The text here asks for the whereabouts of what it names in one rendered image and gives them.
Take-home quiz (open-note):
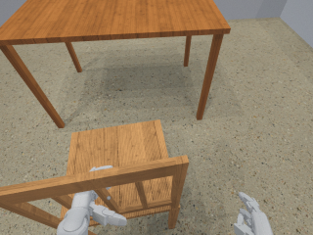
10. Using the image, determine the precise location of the left robot forearm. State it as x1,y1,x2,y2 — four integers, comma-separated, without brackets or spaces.
57,207,90,235

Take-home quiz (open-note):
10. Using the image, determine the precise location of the left robot hand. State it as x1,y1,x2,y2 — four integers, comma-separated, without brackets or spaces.
71,165,127,226

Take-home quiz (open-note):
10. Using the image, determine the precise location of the table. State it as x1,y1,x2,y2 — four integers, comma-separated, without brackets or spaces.
0,0,231,128

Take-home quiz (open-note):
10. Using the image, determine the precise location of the chair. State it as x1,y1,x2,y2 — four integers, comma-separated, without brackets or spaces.
0,119,189,235

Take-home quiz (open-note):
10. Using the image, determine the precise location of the right robot hand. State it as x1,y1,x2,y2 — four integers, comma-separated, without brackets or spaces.
234,192,273,235

